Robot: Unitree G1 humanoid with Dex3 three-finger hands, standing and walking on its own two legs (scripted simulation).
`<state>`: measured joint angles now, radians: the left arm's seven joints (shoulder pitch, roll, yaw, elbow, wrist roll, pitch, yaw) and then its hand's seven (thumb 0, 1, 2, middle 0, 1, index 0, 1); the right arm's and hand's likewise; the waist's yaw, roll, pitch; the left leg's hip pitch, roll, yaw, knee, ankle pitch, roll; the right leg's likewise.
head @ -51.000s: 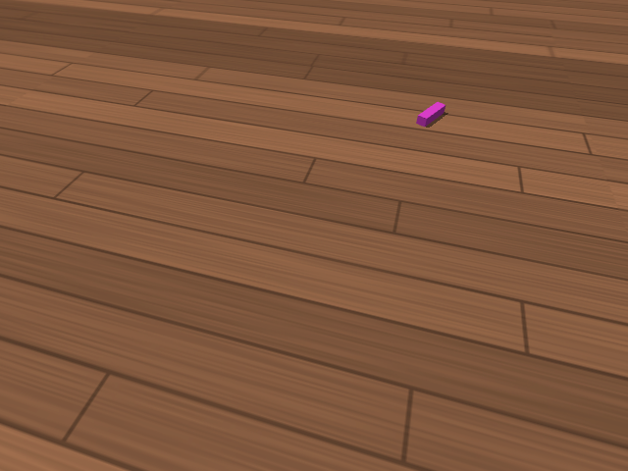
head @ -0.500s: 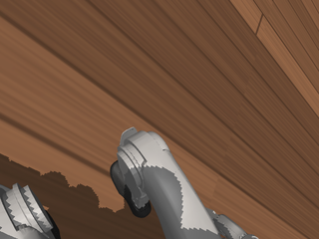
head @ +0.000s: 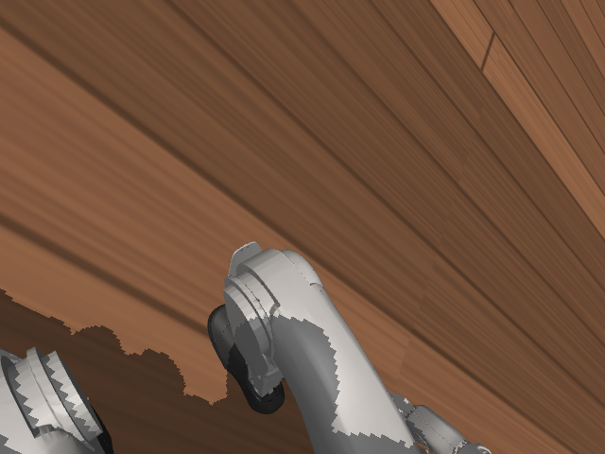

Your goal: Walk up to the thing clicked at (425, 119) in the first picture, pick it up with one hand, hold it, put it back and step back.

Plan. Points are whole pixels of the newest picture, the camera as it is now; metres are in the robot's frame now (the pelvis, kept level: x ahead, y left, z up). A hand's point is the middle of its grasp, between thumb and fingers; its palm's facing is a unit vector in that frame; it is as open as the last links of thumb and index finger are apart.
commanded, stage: withdraw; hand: left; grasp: from above
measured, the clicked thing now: out of the picture +0.48 +0.35 -0.29
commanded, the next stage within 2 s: home in 0.98 s
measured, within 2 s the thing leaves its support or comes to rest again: neither
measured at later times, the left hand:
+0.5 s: hand out of the picture +0.49 +0.37 -0.13, palm faces -0.33 -0.08 -0.94, open 14.1 cm
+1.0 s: hand out of the picture +0.46 +0.35 -0.14, palm faces -0.43 -0.11 -0.89, open 13.9 cm
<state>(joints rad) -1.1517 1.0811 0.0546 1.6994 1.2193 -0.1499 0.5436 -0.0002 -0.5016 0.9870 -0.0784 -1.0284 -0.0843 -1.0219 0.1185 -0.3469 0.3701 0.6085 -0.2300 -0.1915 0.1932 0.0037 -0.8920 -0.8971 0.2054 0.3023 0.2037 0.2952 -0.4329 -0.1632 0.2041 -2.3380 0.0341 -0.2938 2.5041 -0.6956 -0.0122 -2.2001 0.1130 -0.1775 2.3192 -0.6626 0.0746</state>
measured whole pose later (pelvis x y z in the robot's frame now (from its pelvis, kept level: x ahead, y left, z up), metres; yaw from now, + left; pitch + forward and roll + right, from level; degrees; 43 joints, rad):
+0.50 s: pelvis +0.01 +0.00 +0.02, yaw +3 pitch +33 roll -13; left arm -1.04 0.89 0.03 1.30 1.16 -0.02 0.30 0.00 -0.52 1.01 -0.08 -1.00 -0.08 -1.00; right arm 0.19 -0.31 0.21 0.62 -0.15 -0.07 0.22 0.01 -0.90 -0.90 0.21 0.30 0.20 0.29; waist -0.32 -0.02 0.01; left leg -2.35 0.02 -0.23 2.43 -0.68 -0.01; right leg -2.22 0.08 -0.14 2.29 -0.68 0.06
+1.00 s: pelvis -0.01 -0.01 +0.01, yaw +6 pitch +31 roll -10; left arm -1.12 0.87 0.01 1.46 1.24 -0.14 0.27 0.00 -0.48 0.99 -0.10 -0.99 -0.10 -0.98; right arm 0.17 -0.32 0.19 0.62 -0.14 0.00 0.10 0.00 -0.89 -0.89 0.20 0.30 0.20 0.29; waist -0.32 -0.04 0.03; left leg -2.35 0.01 -0.18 2.39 -0.61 -0.01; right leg -2.23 0.06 -0.10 2.30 -0.64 0.05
